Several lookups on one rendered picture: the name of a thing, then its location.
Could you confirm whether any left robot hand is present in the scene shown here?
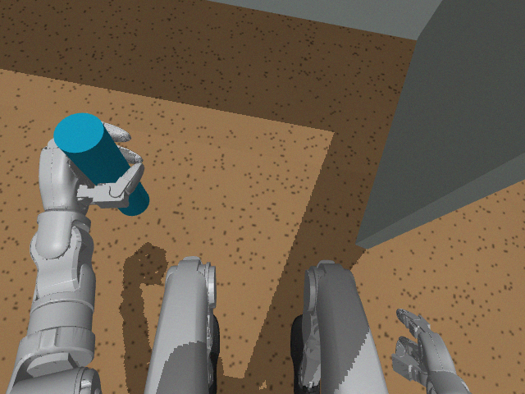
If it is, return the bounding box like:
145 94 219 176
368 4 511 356
39 121 144 215

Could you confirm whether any left robot arm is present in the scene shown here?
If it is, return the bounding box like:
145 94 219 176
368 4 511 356
6 209 102 394

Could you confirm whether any right robot arm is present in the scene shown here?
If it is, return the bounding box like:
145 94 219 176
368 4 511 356
426 371 472 394

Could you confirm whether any can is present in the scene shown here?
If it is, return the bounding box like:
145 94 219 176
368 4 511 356
53 113 149 216

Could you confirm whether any right robot hand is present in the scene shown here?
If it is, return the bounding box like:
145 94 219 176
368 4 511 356
391 309 457 387

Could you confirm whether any right robot foot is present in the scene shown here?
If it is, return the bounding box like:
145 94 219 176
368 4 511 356
290 314 320 394

